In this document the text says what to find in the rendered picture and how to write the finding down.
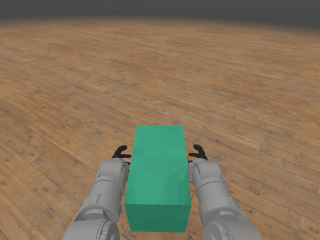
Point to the carton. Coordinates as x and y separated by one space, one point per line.
157 197

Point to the robot left upper arm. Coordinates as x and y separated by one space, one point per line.
95 229

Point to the robot right upper arm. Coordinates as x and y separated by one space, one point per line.
220 229

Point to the robot left hand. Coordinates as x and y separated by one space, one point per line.
118 154

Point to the right robot forearm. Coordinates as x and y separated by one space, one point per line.
215 200

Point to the robot right hand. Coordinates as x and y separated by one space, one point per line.
201 153

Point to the left robot forearm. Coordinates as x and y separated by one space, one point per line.
104 200

